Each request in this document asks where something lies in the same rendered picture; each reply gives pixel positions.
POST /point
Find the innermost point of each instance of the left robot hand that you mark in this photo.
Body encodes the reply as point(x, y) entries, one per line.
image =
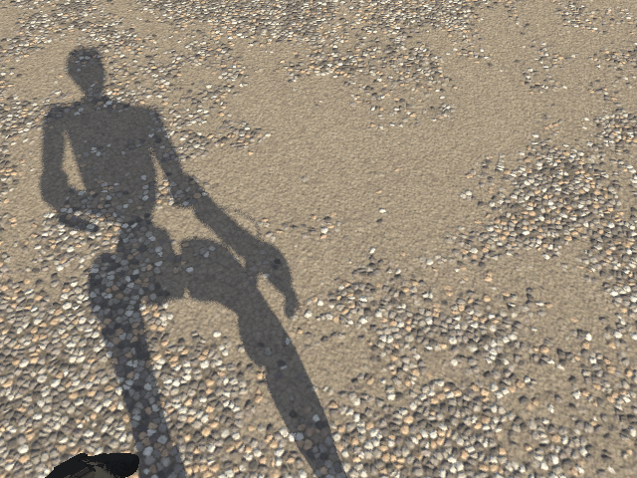
point(113, 465)

